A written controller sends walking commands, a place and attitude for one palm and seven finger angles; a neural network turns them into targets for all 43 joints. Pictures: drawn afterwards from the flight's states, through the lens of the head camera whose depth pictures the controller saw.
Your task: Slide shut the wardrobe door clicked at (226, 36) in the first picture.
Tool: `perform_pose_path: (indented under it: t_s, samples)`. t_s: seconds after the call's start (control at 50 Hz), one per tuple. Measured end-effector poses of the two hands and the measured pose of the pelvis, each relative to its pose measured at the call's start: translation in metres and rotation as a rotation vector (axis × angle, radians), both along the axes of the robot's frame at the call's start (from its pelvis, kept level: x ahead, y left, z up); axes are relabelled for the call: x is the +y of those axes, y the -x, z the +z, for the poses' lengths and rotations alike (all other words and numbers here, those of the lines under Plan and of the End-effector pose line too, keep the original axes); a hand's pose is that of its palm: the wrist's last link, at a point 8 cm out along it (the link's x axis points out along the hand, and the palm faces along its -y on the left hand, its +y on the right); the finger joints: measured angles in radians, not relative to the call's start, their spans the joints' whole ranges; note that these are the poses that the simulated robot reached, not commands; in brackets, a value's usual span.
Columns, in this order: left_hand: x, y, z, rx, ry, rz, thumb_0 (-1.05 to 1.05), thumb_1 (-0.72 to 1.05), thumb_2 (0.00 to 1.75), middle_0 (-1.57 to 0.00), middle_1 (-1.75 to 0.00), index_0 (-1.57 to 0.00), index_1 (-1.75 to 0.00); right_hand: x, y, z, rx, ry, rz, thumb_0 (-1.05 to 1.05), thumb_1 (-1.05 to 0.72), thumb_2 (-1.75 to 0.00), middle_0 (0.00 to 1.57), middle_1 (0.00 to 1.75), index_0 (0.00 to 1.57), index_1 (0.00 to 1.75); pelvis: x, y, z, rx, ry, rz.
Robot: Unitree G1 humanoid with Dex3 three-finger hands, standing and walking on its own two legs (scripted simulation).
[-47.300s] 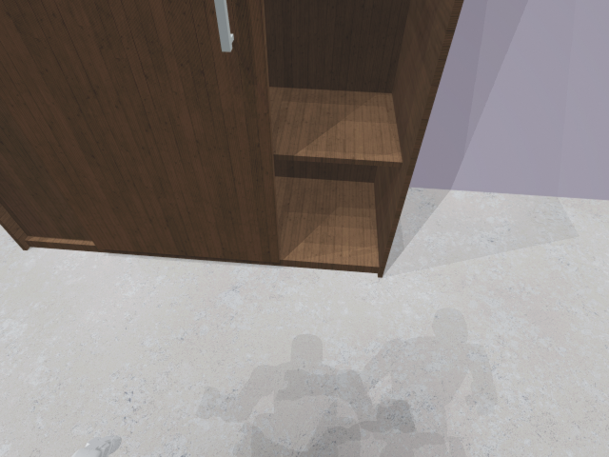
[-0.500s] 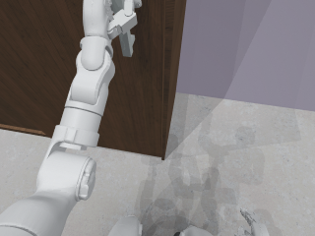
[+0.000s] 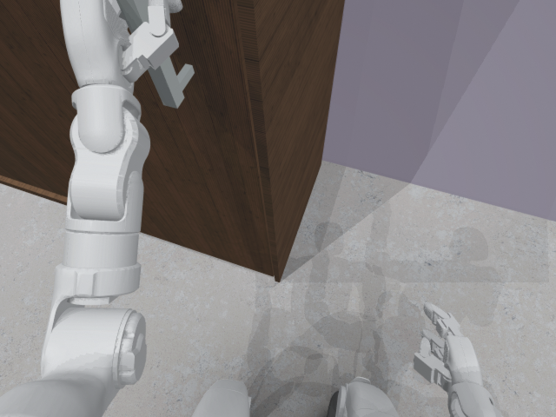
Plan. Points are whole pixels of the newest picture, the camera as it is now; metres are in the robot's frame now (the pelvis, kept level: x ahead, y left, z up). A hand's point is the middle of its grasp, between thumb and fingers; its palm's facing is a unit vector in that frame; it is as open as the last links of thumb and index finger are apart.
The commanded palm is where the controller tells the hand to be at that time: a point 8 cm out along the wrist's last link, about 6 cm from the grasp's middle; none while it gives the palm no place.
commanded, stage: step sideways, sliding the door along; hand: left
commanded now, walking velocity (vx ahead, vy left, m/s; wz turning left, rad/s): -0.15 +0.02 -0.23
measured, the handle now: out of the picture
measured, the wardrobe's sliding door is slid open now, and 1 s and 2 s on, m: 0.00 0.01 0.00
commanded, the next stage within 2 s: none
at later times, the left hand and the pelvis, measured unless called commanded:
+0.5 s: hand (167, 31) +0.43 +0.20 +0.25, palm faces +0.41 -0.91 -0.06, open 6.8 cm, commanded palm +0.37 +0.12 +0.24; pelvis +0.12 +0.00 +0.00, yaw +4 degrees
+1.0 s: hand (132, 33) +0.42 +0.23 +0.25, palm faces -0.02 -1.00 +0.02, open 8.1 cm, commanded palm +0.40 +0.23 +0.23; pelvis +0.29 +0.15 -0.01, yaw +5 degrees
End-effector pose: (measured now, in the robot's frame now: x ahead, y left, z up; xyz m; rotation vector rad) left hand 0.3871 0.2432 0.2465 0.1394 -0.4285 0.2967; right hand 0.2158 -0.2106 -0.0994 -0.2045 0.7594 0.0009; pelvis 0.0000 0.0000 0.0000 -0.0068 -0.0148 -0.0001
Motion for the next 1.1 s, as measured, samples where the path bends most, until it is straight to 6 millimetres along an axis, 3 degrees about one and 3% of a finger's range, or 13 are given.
perform_pose_path:
  t_s: [0.16,0.3,0.42,0.56,0.64,0.76,0.82,0.88,0.92,1.0,1.1]
  samples:
    - [-0.004,0.0,-0.001,-0.013,-0.013,0.098,-0.06,0.72,0.85,-0.52,-1.43,-0.18,-1.3,-0.002,-0.033,-0.004,0.011,-0.066,0.093,0.01,-0.91,-0.9,0.2,0.3,0.2,0.3,-0.025,-0.035,0.003,0.012,-0.002,0.044]
    - [-0.003,0.001,-0.002,-0.038,-0.003,0.085,-0.05,0.72,0.82,-0.51,-1.43,-0.19,-1.28,0.004,-0.072,0.012,0.0,-0.022,0.082,0.01,-0.91,-0.9,0.2,0.3,0.2,0.3,-0.009,-0.06,0.013,0.066,0.026,0.062]
    - [-0.003,0.0,-0.005,-0.077,-0.018,0.073,-0.06,0.74,0.79,-0.5,-1.44,-0.17,-1.2,0.039,-0.116,0.026,-0.087,-0.076,0.174,0.01,-0.91,-0.9,0.19,0.3,0.2,0.3,-0.001,-0.094,0.007,0.049,0.03,0.046]
    - [-0.005,-0.001,-0.007,-0.111,-0.023,0.124,-0.07,0.73,0.81,-0.53,-1.46,-0.18,-1.11,0.084,-0.175,0.018,-0.121,-0.165,0.268,0.01,-0.91,-0.9,0.2,0.3,0.2,0.3,0.007,-0.146,-0.003,0.053,0.034,0.086]
    - [-0.003,-0.001,-0.006,-0.114,0.028,0.116,-0.06,0.7,0.82,-0.53,-1.45,-0.22,-1.08,0.098,-0.209,0.026,-0.088,-0.127,0.282,0.01,-0.91,-0.9,0.2,0.3,0.2,0.3,0.027,-0.175,0.008,0.101,0.055,0.105]
    - [0.004,-0.002,-0.005,-0.132,0.179,-0.014,0.01,0.66,0.77,-0.49,-1.43,-0.3,-1.13,0.123,-0.262,0.059,-0.145,-0.072,0.302,0.01,-0.91,-0.9,0.2,0.3,0.2,0.3,0.061,-0.222,0.019,0.134,0.103,0.085]
    - [0.007,-0.004,-0.006,-0.151,0.206,-0.079,0.02,0.65,0.76,-0.48,-1.44,-0.31,-1.13,0.144,-0.29,0.07,-0.23,-0.08,0.351,0.01,-0.91,-0.9,0.2,0.3,0.2,0.3,0.072,-0.248,0.011,0.092,0.069,0.083]
    - [0.016,-0.011,-0.011,-0.207,0.188,-0.161,-0.01,0.6,0.73,-0.5,-1.52,-0.33,-1.14,0.171,-0.323,0.069,-0.317,-0.076,0.399,0.01,-0.91,-0.9,0.2,0.3,0.2,0.3,0.098,-0.275,-0.003,0.053,0.083,0.081]
    - [0.025,-0.012,-0.012,-0.22,0.153,-0.22,-0.02,0.55,0.69,-0.54,-1.52,-0.32,-1.14,0.189,-0.341,0.069,-0.337,-0.049,0.412,0.01,-0.91,-0.9,0.2,0.3,0.2,0.3,0.115,-0.282,-0.006,0.058,0.101,0.079]
    - [0.042,-0.015,-0.014,-0.229,0.059,-0.339,-0.06,0.49,0.63,-0.52,-1.48,-0.27,-1.04,0.219,-0.355,0.077,-0.337,-0.028,0.381,0.01,-0.91,-0.9,0.2,0.3,0.2,0.3,0.146,-0.293,-0.006,0.042,0.123,0.088]
    - [0.062,-0.02,-0.013,-0.241,-0.052,-0.451,-0.12,0.46,0.59,-0.53,-1.43,-0.21,-0.98,0.244,-0.342,0.078,-0.264,-0.076,0.336,0.01,-0.91,-0.9,0.2,0.3,0.15,0.27,0.168,-0.305,0.002,-0.012,0.125,0.113]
